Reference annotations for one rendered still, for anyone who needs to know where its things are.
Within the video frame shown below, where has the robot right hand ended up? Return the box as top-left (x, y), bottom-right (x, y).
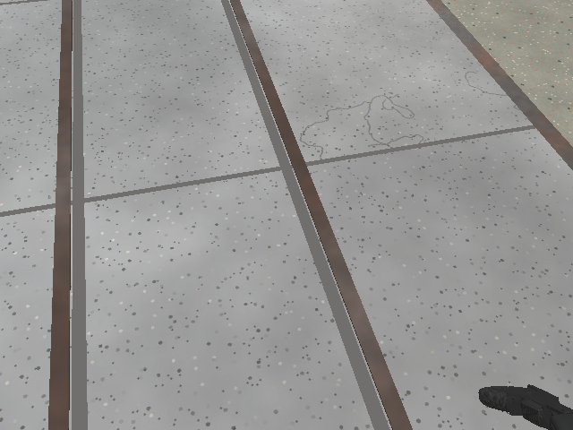
top-left (478, 384), bottom-right (573, 430)

